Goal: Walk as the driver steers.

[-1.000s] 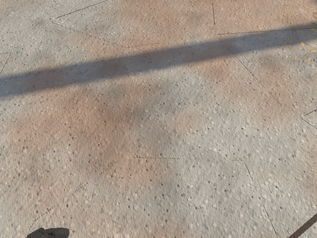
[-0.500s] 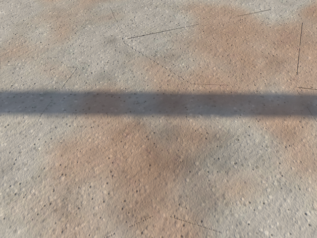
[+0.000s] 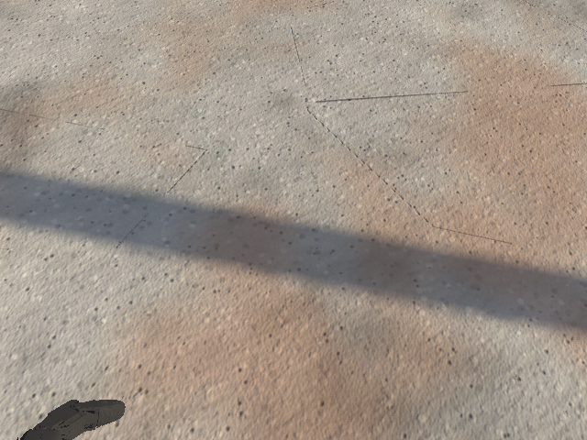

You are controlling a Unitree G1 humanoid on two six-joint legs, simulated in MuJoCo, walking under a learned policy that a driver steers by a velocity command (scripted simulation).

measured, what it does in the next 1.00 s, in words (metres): walks ahead: right foot, then left foot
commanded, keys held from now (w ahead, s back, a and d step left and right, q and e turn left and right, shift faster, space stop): w+q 0.08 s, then w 0.26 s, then no key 0.66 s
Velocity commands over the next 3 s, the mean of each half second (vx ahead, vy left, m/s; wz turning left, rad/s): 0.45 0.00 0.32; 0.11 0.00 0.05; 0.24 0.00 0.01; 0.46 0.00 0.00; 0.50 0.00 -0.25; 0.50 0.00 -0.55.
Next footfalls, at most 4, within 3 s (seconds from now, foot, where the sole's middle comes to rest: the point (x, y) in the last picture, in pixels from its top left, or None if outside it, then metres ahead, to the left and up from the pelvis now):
0.14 right None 0.27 -0.14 -0.78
0.58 left None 0.46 0.13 -0.78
0.88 right None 0.45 -0.12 -0.78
1.74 right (292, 289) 0.84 -0.06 -0.78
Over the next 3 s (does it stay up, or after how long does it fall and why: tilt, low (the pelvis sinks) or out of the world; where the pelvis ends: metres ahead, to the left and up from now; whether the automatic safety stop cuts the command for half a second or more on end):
stays up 1.32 0.03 -0.01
